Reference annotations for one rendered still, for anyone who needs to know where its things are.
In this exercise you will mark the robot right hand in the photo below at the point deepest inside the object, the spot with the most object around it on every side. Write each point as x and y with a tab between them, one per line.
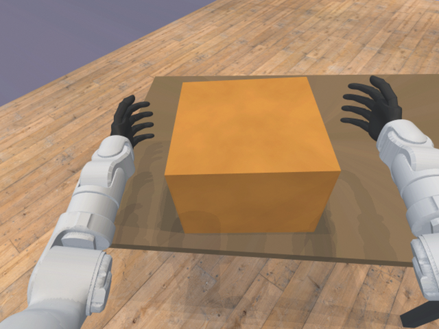
384	106

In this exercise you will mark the robot left hand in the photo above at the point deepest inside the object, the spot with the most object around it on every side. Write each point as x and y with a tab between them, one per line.
123	121

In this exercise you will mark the robot right forearm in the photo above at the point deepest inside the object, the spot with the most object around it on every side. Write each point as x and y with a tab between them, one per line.
414	166

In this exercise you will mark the robot left forearm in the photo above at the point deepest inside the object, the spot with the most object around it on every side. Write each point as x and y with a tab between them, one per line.
89	220

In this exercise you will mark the carton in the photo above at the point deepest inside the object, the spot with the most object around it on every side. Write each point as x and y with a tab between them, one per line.
250	156

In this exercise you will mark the right robot upper arm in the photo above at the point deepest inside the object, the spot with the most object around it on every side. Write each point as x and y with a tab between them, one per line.
425	250

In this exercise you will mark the table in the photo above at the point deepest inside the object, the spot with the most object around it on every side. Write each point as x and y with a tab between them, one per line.
364	220

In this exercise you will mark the left robot upper arm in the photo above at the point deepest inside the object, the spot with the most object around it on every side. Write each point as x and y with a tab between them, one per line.
71	284

